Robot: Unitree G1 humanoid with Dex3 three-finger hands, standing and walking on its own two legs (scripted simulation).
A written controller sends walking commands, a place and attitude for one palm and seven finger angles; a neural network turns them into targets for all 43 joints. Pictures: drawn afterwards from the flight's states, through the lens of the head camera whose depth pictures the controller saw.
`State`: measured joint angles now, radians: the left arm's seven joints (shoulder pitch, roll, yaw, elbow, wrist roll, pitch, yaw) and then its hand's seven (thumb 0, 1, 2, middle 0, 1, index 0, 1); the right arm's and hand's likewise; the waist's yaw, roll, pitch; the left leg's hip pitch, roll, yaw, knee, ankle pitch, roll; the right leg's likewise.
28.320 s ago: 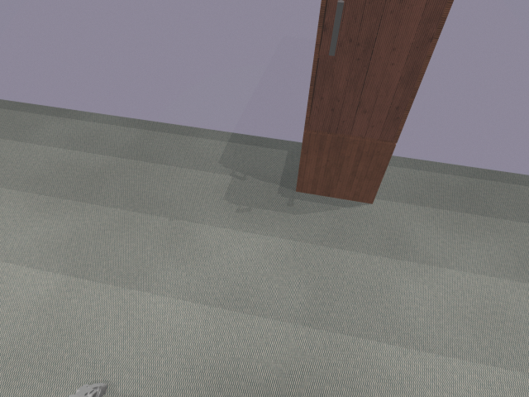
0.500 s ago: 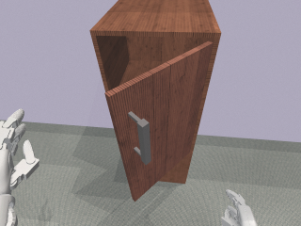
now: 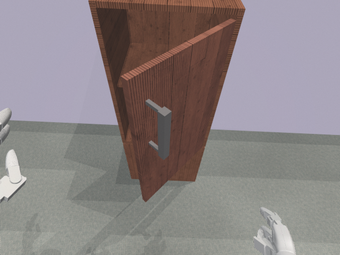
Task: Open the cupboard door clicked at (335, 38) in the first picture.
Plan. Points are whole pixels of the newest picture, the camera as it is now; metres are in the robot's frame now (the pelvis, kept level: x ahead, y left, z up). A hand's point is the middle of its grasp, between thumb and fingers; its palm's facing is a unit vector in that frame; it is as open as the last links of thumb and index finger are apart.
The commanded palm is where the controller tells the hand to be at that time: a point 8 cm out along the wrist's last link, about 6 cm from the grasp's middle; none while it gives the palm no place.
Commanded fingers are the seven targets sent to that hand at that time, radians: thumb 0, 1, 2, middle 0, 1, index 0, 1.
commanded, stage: step back with the hand held close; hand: left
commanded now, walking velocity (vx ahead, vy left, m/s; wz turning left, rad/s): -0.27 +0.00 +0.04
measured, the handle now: (157, 131) +0.37 +0.06 +0.09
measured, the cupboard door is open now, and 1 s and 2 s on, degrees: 49 49 49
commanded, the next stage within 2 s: stop stepping back and stand still in 0.52 s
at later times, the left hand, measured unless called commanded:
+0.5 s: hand out of the picture +0.08 +0.29 +0.17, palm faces +0.52 -0.74 -0.42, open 7.4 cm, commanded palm +0.01 +0.32 +0.18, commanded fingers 0.00 0.90 0.90 -0.20 -0.30 -0.20 -0.30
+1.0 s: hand out of the picture -0.02 +0.24 +0.17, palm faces +0.42 -0.76 -0.50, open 7.4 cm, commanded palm -0.06 +0.27 +0.18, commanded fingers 0.00 0.90 0.90 -0.20 -0.30 -0.20 -0.30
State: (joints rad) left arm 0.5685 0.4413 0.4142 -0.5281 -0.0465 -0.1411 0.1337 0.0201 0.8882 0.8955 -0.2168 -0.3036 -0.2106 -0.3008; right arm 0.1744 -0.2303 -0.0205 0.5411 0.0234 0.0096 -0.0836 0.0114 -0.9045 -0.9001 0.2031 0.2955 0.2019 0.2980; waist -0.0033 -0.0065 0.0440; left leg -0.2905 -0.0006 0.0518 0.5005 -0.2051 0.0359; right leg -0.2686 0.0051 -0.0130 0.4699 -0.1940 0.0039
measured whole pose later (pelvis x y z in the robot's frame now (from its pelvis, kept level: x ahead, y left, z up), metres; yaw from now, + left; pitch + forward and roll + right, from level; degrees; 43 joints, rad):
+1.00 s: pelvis -0.21 -0.02 +0.00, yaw -1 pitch +2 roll +1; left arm 0.61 0.44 0.44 -0.50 -0.05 -0.19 0.15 0.02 0.89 0.90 -0.22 -0.30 -0.21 -0.30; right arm 0.24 -0.21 0.02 0.67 0.01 -0.09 -0.04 0.01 -0.90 -0.90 0.21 0.30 0.21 0.30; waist 0.00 -0.03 -0.06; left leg -0.49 0.00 0.04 0.77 -0.29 0.00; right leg -0.07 0.03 -0.01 0.42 -0.37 -0.06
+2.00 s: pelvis -0.28 +0.01 +0.01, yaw -1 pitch +0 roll -1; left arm 0.56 0.38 0.40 -0.41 -0.03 -0.21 0.15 0.02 0.89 0.90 -0.21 -0.30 -0.21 -0.30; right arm 0.22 -0.22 0.01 0.63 0.00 -0.13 -0.07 0.01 -0.90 -0.90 0.20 0.30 0.20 0.30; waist 0.01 0.02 0.00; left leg -0.27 -0.02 0.00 0.42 -0.14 0.03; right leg -0.16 0.03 -0.02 0.38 -0.21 -0.01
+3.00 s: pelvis -0.27 -0.01 +0.00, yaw +0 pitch -2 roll +0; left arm 0.25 0.21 0.01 1.13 0.01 0.00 0.03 0.01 0.91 0.90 -0.20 -0.30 -0.19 -0.30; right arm 0.21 -0.18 0.00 1.12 -0.02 0.01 -0.02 0.00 -0.91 -0.90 0.20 0.30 0.20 0.30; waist 0.00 0.03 0.05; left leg -0.23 -0.03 -0.03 0.41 -0.15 0.02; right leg -0.14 0.02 -0.05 0.43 -0.26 -0.04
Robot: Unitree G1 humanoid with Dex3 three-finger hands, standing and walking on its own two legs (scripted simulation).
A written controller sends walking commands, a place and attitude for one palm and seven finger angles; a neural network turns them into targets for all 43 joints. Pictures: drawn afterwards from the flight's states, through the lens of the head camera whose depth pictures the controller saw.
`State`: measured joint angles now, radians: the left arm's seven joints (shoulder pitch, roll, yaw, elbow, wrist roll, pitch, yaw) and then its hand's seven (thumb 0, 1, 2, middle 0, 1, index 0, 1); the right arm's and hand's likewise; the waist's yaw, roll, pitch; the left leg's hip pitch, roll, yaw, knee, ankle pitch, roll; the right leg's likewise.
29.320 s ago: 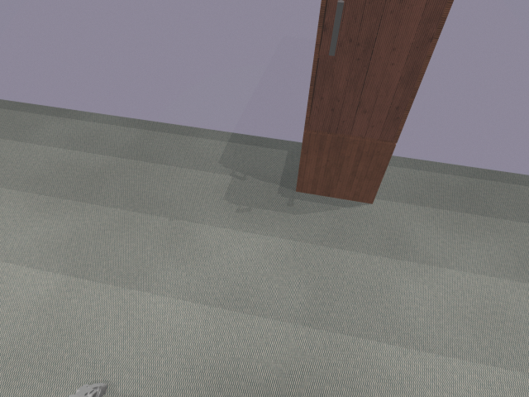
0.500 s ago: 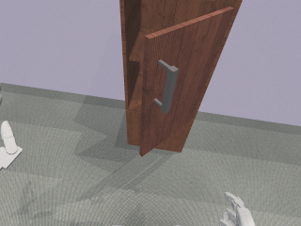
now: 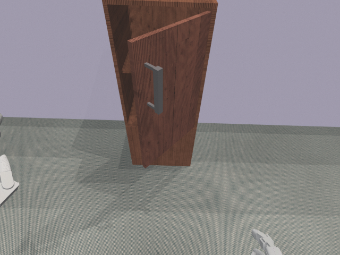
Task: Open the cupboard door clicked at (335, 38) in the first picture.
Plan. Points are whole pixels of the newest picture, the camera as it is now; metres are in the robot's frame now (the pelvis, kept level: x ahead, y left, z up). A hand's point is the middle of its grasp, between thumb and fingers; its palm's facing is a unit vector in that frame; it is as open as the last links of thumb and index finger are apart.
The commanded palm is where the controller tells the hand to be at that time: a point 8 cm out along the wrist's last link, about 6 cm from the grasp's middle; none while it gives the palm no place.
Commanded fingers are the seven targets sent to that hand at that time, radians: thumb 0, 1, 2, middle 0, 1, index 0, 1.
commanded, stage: stop stepping back and stand still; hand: left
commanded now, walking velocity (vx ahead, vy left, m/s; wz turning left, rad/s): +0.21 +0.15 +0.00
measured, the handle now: (153, 89) +0.58 +0.09 +0.09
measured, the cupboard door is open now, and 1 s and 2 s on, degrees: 49 49 49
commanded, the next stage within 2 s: let the arm hang, fingers relaxed in 1.06 s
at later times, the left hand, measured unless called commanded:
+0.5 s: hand out of the picture +0.14 +0.28 +0.17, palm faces +0.44 -0.76 -0.48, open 7.4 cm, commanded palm +0.10 +0.31 +0.18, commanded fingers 0.00 0.90 0.90 -0.20 -0.30 -0.20 -0.30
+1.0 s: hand out of the picture +0.12 +0.30 +0.15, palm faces +0.43 -0.77 -0.46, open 7.4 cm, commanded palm +0.07 +0.33 +0.18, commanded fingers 0.00 0.90 0.90 -0.20 -0.30 -0.20 -0.30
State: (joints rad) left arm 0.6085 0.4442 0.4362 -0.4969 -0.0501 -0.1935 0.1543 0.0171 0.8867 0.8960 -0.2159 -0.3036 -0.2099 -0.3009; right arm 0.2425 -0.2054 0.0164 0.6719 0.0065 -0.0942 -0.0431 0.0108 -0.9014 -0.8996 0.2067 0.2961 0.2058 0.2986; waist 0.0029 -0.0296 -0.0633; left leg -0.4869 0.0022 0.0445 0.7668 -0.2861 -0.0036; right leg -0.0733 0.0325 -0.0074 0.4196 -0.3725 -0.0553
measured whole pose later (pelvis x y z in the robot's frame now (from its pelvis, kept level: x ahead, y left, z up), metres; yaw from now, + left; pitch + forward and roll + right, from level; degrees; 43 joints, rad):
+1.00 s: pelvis -0.07 +0.03 +0.01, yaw +0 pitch +0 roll -1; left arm 0.56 0.38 0.40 -0.41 -0.03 -0.21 0.15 0.02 0.89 0.90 -0.21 -0.30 -0.21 -0.30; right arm 0.22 -0.22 0.01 0.63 0.00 -0.13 -0.07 0.01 -0.90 -0.90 0.20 0.30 0.20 0.30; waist 0.01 0.02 0.00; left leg -0.27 -0.02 0.00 0.42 -0.14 0.03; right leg -0.16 0.03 -0.02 0.38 -0.21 -0.01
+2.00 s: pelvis -0.07 +0.01 +0.00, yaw +1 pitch -2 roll +0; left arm 0.25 0.21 0.01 1.13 0.01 0.00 0.03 0.01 0.91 0.90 -0.20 -0.30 -0.19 -0.30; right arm 0.21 -0.18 0.00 1.12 -0.02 0.01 -0.02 0.00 -0.91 -0.90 0.20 0.30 0.20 0.30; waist 0.00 0.03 0.05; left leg -0.23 -0.03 -0.03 0.41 -0.15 0.02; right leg -0.14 0.02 -0.05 0.43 -0.26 -0.04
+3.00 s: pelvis -0.02 -0.01 +0.01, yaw -1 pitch -1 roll +1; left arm 0.19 0.23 0.02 1.12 0.01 -0.01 0.03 0.01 0.91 0.90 -0.20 -0.30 -0.20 -0.30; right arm 0.14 -0.25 -0.01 1.13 -0.01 0.00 -0.03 0.00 -0.91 -0.90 0.20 0.30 0.20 0.30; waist 0.00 0.00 0.05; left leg -0.15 0.00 -0.01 0.35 -0.19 -0.01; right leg -0.05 0.05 -0.02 0.33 -0.27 -0.06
